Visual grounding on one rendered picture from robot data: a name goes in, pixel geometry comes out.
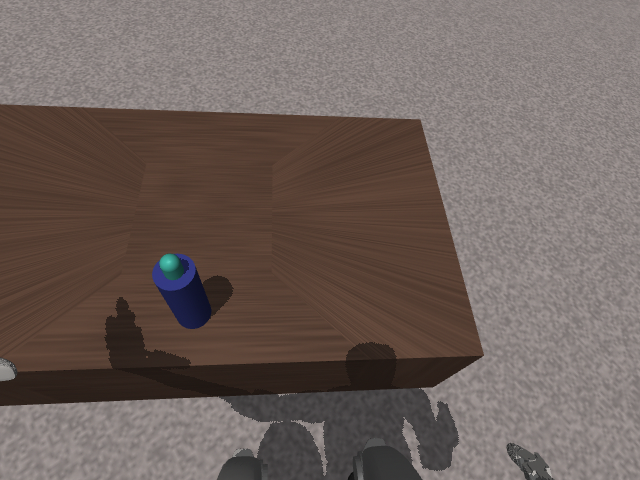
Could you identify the left robot hand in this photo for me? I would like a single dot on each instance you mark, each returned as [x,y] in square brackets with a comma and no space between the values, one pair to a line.
[8,370]

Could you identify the right robot hand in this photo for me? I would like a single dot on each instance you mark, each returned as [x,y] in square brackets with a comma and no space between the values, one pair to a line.
[533,466]

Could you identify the bottle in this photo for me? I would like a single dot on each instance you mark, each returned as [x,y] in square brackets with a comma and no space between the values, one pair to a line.
[177,279]

